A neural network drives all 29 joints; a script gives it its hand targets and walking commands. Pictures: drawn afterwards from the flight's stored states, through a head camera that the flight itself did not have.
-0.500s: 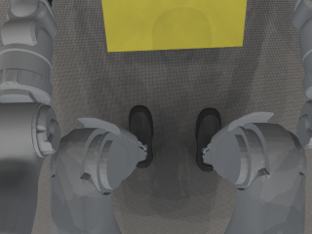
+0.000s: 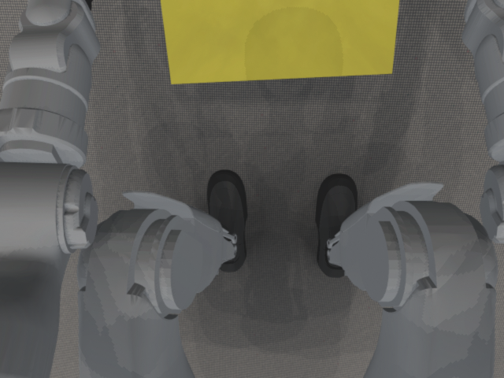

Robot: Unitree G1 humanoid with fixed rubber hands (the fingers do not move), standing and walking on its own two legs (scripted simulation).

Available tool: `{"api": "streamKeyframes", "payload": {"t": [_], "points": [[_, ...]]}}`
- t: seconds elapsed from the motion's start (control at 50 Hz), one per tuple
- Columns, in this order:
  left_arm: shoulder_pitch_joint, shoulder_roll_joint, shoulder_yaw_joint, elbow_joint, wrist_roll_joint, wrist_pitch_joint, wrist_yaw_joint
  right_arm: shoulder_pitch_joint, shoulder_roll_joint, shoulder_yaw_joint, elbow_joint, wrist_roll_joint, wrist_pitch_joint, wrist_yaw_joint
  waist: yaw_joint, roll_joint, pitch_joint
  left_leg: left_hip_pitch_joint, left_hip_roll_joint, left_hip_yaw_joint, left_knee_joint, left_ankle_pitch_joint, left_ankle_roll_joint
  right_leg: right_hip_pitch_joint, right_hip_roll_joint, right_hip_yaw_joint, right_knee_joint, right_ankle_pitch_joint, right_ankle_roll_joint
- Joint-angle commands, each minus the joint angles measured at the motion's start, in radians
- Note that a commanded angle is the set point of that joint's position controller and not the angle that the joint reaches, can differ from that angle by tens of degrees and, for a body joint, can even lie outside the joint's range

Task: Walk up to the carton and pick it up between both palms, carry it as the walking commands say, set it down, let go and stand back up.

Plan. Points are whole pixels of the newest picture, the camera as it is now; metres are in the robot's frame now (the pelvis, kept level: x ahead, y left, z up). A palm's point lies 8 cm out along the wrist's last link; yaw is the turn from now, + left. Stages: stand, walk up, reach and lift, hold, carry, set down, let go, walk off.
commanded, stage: reach and lift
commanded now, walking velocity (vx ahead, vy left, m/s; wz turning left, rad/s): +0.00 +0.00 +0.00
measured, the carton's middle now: out of the picture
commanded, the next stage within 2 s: none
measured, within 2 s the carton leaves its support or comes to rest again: leaves its support in 1.36 s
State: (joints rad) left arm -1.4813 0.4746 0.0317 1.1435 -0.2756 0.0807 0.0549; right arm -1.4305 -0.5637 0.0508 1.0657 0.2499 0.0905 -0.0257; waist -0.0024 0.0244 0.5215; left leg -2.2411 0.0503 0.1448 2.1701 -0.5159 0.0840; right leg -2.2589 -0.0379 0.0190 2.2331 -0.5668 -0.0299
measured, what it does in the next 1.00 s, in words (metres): stands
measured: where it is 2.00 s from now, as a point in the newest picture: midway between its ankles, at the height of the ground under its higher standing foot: (281, 239)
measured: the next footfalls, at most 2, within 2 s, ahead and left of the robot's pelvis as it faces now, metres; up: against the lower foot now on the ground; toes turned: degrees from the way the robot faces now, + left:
none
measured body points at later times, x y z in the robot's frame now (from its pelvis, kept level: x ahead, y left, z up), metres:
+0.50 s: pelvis +0.00 +0.00 +0.00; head +0.39 -0.03 +0.21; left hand +0.57 +0.16 -0.20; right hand +0.55 -0.22 -0.22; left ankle +0.13 +0.09 -0.33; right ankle +0.11 -0.12 -0.33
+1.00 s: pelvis +0.00 +0.00 +0.00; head +0.39 -0.03 +0.21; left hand +0.57 +0.15 -0.21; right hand +0.55 -0.21 -0.22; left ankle +0.13 +0.09 -0.33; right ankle +0.11 -0.12 -0.33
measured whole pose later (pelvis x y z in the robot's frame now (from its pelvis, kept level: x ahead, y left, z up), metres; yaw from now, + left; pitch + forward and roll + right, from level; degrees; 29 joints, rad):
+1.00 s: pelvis +0.00 +0.00 +0.00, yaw +0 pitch +34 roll +3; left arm -1.57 0.38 0.02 1.21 -0.30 0.05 0.08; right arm -1.54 -0.47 0.07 1.14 0.27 0.07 -0.02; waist 0.00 0.02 0.52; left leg -2.24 0.05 0.14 2.17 -0.52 0.08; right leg -2.26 -0.02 0.02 2.23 -0.57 -0.03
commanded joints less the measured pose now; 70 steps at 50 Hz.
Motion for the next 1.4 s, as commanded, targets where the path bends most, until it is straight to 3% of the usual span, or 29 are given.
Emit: {"api": "streamKeyframes", "payload": {"t": [0.0,0.06,0.08,0.18,0.22,0.32,0.34,0.4,0.46,0.5,0.56,0.58,0.64,0.66,0.68,0.72,0.74,0.76,0.8,0.84,0.86,1.0,1.08,1.16,1.18,1.24,1.28,1.36,1.38], "points": [[-0.211,-0.110,-0.019,-0.085,-0.154,-0.067,0.011,-0.327,0.125,0.002,-0.083,0.139,-0.068,-0.009,-0.046,-0.164,-1.333,0.597,-0.067,-0.190,-0.044,0.338,-0.062,0.601,0.021,0.003,-0.122,0.384,0.026],[-0.221,-0.176,-0.070,-0.079,-0.187,-0.069,0.000,-0.338,0.154,0.019,-0.111,0.138,-0.075,-0.003,-0.071,-0.186,-1.324,0.581,-0.075,-0.196,-0.034,0.345,-0.058,0.603,0.024,0.007,-0.123,0.400,0.029],[-0.212,-0.149,-0.040,-0.103,-0.172,-0.074,0.003,-0.337,0.176,0.038,-0.107,0.156,-0.074,-0.002,-0.031,-0.176,-1.348,0.575,-0.075,-0.186,-0.035,0.366,-0.060,0.634,0.029,0.012,-0.119,0.437,0.030],[-0.201,-0.187,-0.026,-0.063,-0.151,-0.071,0.008,-0.368,0.194,0.037,-0.128,0.148,-0.082,-0.002,-0.014,-0.187,-1.373,0.571,-0.085,-0.181,-0.029,0.366,-0.056,0.654,0.032,0.019,-0.123,0.436,0.031],[-0.190,-0.187,-0.026,-0.022,-0.147,-0.067,0.013,-0.329,0.191,0.013,-0.051,0.126,-0.075,-0.008,-0.037,-0.189,-1.310,0.570,-0.082,-0.192,-0.049,0.355,-0.057,0.598,0.035,-0.001,-0.123,0.399,0.036],[-0.194,-0.222,-0.024,-0.027,-0.122,-0.078,0.014,-0.332,0.262,0.039,-0.041,0.147,-0.079,0.003,-0.005,-0.176,-1.294,0.578,-0.093,-0.182,-0.056,0.356,-0.055,0.586,0.049,0.001,-0.125,0.396,0.040],[-0.190,-0.239,-0.028,-0.014,-0.124,-0.077,0.018,-0.322,0.239,0.020,-0.032,0.124,-0.082,-0.001,-0.028,-0.181,-1.306,0.595,-0.091,-0.190,-0.051,0.361,-0.060,0.592,0.044,-0.001,-0.131,0.395,0.033],[-0.174,-0.243,0.003,0.005,-0.100,-0.082,0.015,-0.342,0.262,0.047,-0.037,0.124,-0.084,0.002,0.006,-0.197,-1.283,0.554,-0.095,-0.183,-0.049,0.354,-0.056,0.600,0.050,0.015,-0.132,0.412,0.035],[-0.215,-0.304,-0.032,-0.003,-0.112,-0.086,0.008,-0.341,0.319,0.048,0.008,0.123,-0.080,0.010,-0.022,-0.177,-1.262,0.548,-0.099,-0.187,-0.054,0.354,-0.056,0.602,0.055,0.018,-0.132,0.409,0.033],[-0.153,-0.275,-0.014,0.016,-0.080,-0.089,0.019,-0.333,0.319,0.052,-0.042,0.136,-0.089,0.005,0.029,-0.179,-1.305,0.553,-0.105,-0.177,-0.045,0.389,-0.057,0.636,0.057,0.020,-0.121,0.460,0.043],[-0.205,-0.328,-0.027,0.011,-0.093,-0.094,0.017,-0.357,0.366,0.067,-0.024,0.115,-0.084,0.010,-0.004,-0.202,-1.289,0.549,-0.108,-0.189,-0.058,0.380,-0.049,0.641,0.067,0.021,-0.123,0.458,0.040],[-0.206,-0.332,-0.018,-0.007,-0.073,-0.099,0.016,-0.382,0.395,0.085,-0.024,0.135,-0.083,0.015,0.036,-0.194,-1.282,0.544,-0.109,-0.178,-0.064,0.346,-0.049,0.626,0.066,0.024,-0.132,0.421,0.041],[-0.233,-0.388,-0.051,0.000,-0.105,-0.091,0.003,-0.333,0.408,0.067,0.005,0.102,-0.082,0.008,-0.039,-0.189,-1.301,0.517,-0.116,-0.173,-0.052,0.354,-0.057,0.679,0.074,0.026,-0.136,0.457,0.036],[-0.268,-0.444,-0.049,-0.007,-0.091,-0.096,-0.009,-0.375,0.471,0.092,-0.010,0.108,-0.083,0.019,-0.005,-0.175,-1.301,0.517,-0.119,-0.164,-0.037,0.366,-0.057,0.671,0.072,0.042,-0.148,0.467,0.028],[-0.286,-0.513,-0.096,-0.016,-0.105,-0.087,-0.022,-0.350,0.532,0.081,0.030,0.107,-0.077,0.034,-0.035,-0.160,-1.256,0.542,-0.119,-0.186,-0.063,0.375,-0.057,0.628,0.082,0.017,-0.136,0.447,0.027],[-0.318,-0.577,-0.095,-0.034,-0.092,-0.084,-0.040,-0.438,0.612,0.116,-0.024,0.119,-0.079,0.056,0.003,-0.171,-1.281,0.557,-0.120,-0.183,-0.046,0.383,-0.051,0.618,0.090,0.026,-0.136,0.444,0.025],[-0.334,-0.629,-0.116,-0.026,-0.113,-0.081,-0.051,-0.422,0.638,0.100,-0.008,0.098,-0.080,0.065,-0.042,-0.185,-1.266,0.565,-0.131,-0.193,-0.050,0.381,-0.049,0.597,0.092,0.005,-0.120,0.429,0.024],[-0.377,-0.675,-0.109,-0.035,-0.088,-0.080,-0.063,-0.463,0.705,0.121,0.000,0.109,-0.076,0.079,0.001,-0.166,-1.243,0.551,-0.131,-0.181,-0.048,0.354,-0.048,0.589,0.090,0.024,-0.141,0.407,0.018],[-0.438,-0.759,-0.131,-0.063,-0.099,-0.064,-0.103,-0.462,0.781,0.123,-0.015,0.091,-0.063,0.114,-0.035,-0.172,-1.188,0.523,-0.133,-0.174,-0.037,0.342,-0.044,0.559,0.092,0.022,-0.143,0.403,0.015],[-0.430,-0.820,-0.113,-0.061,-0.076,-0.050,-0.126,-0.474,0.811,0.107,-0.041,0.067,-0.063,0.126,-0.031,-0.169,-1.194,0.501,-0.137,-0.169,-0.035,0.314,-0.042,0.584,0.091,0.014,-0.139,0.396,0.014],[-0.437,-0.827,-0.112,-0.028,-0.077,-0.039,-0.130,-0.464,0.817,0.076,0.012,0.049,-0.054,0.134,-0.067,-0.163,-1.126,0.508,-0.139,-0.187,-0.050,0.298,-0.040,0.524,0.086,-0.016,-0.125,0.355,0.015],[-0.486,-0.899,-0.134,-0.141,-0.086,-0.020,-0.162,-0.533,0.923,0.118,-0.136,0.073,-0.038,0.169,-0.018,-0.176,-1.271,0.552,-0.148,-0.156,-0.025,0.364,-0.041,0.605,0.094,-0.018,-0.114,0.424,0.018],[-0.509,-0.928,-0.199,-0.224,-0.135,-0.015,-0.163,-0.560,0.934,0.130,-0.186,0.091,-0.033,0.165,-0.050,-0.156,-1.443,0.650,-0.154,-0.162,-0.024,0.416,-0.046,0.658,0.100,-0.030,-0.099,0.455,0.011],[-0.520,-0.937,-0.224,-0.298,-0.143,-0.015,-0.132,-0.569,0.945,0.170,-0.274,0.124,-0.039,0.140,-0.017,-0.166,-1.704,0.771,-0.162,-0.147,-0.016,0.534,-0.053,0.795,0.115,-0.029,-0.105,0.578,0.021],[-0.547,-0.943,-0.236,-0.349,-0.168,-0.018,-0.127,-0.586,0.951,0.186,-0.323,0.124,-0.033,0.135,-0.048,-0.205,-1.809,0.825,-0.173,-0.160,-0.019,0.536,-0.043,0.854,0.118,-0.041,-0.112,0.589,0.025],[-0.586,-0.947,-0.302,-0.523,-0.217,-0.022,-0.097,-0.620,0.921,0.213,-0.474,0.170,-0.037,0.115,-0.062,-0.162,-2.139,0.994,-0.186,-0.159,0.002,0.664,-0.059,0.947,0.128,-0.050,-0.077,0.700,0.014],[-0.546,-0.938,-0.292,-0.505,-0.208,-0.016,-0.081,-0.643,0.909,0.207,-0.475,0.181,-0.040,0.105,-0.040,-0.140,-2.135,1.050,-0.186,-0.159,-0.017,0.672,-0.058,0.921,0.129,-0.060,-0.094,0.656,0.019],[-0.585,-0.950,-0.295,-0.568,-0.222,-0.010,-0.061,-0.671,0.865,0.206,-0.548,0.165,-0.037,0.086,-0.072,-0.173,-2.241,1.077,-0.195,-0.150,-0.027,0.648,-0.062,0.962,0.126,-0.074,-0.107,0.636,0.018],[-0.587,-0.946,-0.281,-0.542,-0.196,-0.004,-0.058,-0.699,0.881,0.205,-0.535,0.183,-0.034,0.084,-0.044,-0.134,-2.208,1.082,-0.191,-0.145,-0.045,0.620,-0.057,0.947,0.123,-0.069,-0.131,0.604,0.020]]}}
